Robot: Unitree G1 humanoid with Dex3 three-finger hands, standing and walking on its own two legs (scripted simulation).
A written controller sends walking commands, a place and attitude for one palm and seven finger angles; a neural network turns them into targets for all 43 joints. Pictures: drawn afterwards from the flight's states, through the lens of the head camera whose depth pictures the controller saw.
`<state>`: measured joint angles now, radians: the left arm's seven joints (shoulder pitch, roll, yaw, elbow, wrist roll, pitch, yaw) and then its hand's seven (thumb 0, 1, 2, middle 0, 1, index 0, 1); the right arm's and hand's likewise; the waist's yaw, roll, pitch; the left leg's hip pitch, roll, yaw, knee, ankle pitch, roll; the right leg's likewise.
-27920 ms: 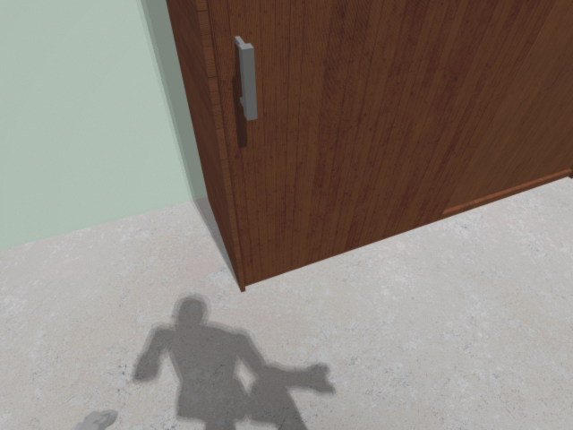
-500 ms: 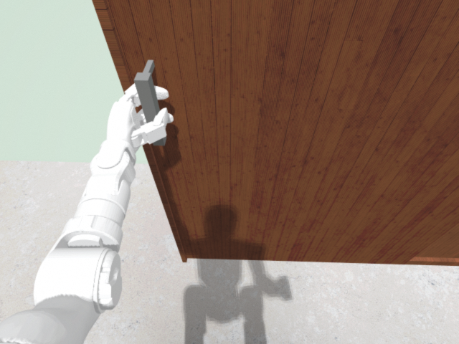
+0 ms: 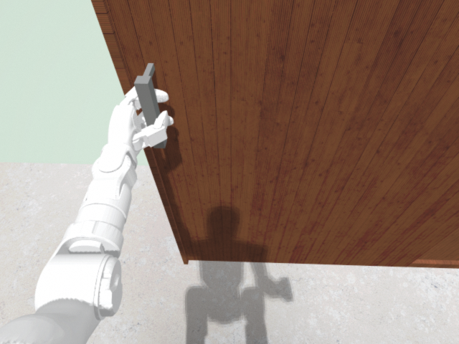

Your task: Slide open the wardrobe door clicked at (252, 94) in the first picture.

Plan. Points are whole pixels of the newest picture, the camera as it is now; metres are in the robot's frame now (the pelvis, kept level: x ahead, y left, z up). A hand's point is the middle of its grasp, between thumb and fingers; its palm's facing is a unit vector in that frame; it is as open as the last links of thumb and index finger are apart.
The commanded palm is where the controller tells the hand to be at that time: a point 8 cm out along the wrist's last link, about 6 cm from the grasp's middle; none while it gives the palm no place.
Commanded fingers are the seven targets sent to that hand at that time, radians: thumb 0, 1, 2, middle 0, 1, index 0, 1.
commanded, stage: grip the handle and tug to test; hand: left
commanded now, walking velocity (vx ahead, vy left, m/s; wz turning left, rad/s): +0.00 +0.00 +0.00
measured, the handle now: (155, 107) +0.51 +0.14 +0.14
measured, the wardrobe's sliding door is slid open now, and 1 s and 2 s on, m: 0.00 0.00 0.00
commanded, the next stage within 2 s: tug the door sideways, standing still in 0.22 s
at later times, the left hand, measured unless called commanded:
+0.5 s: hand (161, 128) +0.46 +0.12 +0.14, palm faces -0.06 -1.00 -0.01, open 5.8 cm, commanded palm +0.43 +0.16 +0.14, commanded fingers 0.00 0.90 0.90 -0.45 -1.40 -0.45 -1.40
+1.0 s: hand (164, 129) +0.45 +0.11 +0.14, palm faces +0.00 -1.00 -0.05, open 6.0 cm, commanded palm +0.43 +0.11 +0.14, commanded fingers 0.00 0.90 0.90 -0.45 -1.40 -0.45 -1.40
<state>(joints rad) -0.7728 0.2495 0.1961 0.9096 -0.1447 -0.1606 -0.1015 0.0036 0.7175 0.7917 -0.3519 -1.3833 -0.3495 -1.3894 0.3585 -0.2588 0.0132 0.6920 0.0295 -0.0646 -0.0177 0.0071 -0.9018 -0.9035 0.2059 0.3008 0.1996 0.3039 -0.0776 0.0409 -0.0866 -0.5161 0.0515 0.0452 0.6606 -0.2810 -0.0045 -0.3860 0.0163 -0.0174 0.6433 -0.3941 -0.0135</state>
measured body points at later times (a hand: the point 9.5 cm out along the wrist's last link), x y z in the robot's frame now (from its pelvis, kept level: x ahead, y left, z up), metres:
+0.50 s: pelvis +0.02 +0.00 +0.00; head +0.06 -0.01 +0.45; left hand +0.45 +0.17 +0.14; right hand +0.13 -0.25 -0.11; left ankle +0.03 +0.12 -0.72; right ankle -0.05 -0.11 -0.72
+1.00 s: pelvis +0.00 +0.00 +0.00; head +0.04 +0.00 +0.45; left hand +0.45 +0.17 +0.14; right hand +0.08 -0.24 -0.13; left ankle +0.03 +0.12 -0.72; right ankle -0.05 -0.11 -0.72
